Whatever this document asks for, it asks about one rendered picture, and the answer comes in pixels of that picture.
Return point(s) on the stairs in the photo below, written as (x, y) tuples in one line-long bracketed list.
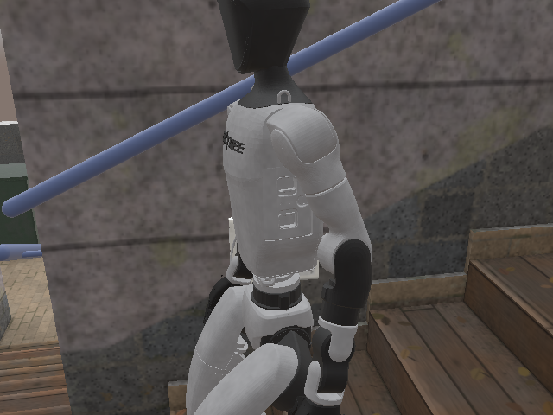
[(32, 380), (491, 354)]

